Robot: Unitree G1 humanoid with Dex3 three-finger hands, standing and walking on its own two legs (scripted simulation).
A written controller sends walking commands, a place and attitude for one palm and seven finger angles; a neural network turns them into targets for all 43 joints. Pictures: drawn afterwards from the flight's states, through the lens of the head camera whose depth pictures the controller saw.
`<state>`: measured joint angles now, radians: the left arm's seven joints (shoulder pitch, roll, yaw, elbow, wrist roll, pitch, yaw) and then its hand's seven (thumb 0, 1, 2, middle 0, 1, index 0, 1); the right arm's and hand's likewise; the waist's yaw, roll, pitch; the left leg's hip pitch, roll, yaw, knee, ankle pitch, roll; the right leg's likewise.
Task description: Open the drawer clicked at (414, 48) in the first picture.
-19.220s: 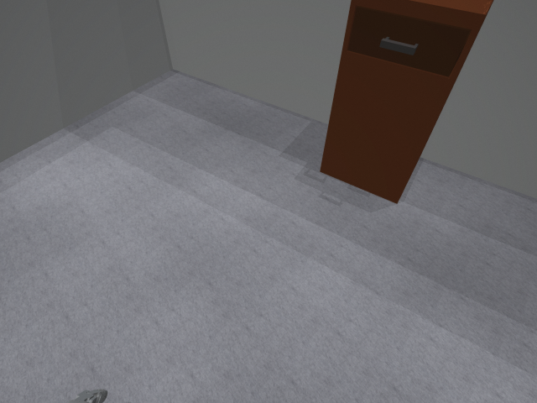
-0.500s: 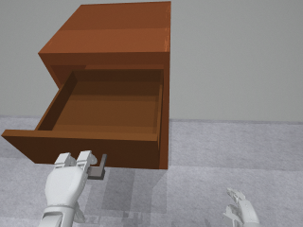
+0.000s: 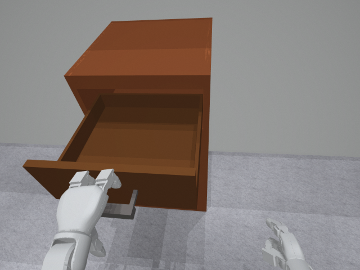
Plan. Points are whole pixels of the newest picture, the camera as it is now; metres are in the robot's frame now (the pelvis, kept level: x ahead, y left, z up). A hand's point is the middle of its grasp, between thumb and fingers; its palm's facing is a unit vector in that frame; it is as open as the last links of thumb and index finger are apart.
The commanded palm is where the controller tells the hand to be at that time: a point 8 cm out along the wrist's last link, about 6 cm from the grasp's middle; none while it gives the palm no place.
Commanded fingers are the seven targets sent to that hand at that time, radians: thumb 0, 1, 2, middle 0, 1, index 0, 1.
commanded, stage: lift the hand off the handle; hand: left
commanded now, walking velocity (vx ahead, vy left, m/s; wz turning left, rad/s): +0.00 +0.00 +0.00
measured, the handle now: (110, 201) +0.25 +0.21 +0.01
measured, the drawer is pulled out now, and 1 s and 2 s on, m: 0.30 0.30 0.30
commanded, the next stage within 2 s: draw the hand back to the body in 0.82 s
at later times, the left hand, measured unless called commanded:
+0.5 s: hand (79, 193) +0.21 +0.22 +0.12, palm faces +0.11 -0.13 -0.99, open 13.8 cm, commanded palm +0.18 +0.22 +0.18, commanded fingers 0.00 -0.50 0.30 -0.30 -1.20 -0.30 -1.20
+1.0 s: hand (78, 187) +0.21 +0.21 +0.15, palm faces +0.10 -0.14 -0.98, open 13.9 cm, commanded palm +0.17 +0.22 +0.21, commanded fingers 0.00 -0.50 0.30 -0.30 -1.20 -0.30 -1.20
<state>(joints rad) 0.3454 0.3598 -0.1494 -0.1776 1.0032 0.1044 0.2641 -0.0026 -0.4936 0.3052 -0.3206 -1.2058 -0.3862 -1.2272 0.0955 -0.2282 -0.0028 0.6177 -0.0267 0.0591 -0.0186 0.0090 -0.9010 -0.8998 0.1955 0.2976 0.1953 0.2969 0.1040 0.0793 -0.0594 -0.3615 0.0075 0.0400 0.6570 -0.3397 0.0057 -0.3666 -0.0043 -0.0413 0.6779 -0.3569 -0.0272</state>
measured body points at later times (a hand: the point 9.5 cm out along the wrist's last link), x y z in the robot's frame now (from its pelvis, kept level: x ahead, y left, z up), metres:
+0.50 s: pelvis +0.00 +0.00 +0.02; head -0.01 -0.04 +0.46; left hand +0.20 +0.23 +0.18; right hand +0.24 -0.19 -0.07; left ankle +0.00 +0.12 -0.72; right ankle +0.00 -0.10 -0.72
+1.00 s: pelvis -0.01 +0.00 +0.02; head -0.02 -0.05 +0.47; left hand +0.20 +0.22 +0.20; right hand +0.24 -0.18 -0.07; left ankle +0.00 +0.12 -0.72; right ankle +0.00 -0.10 -0.72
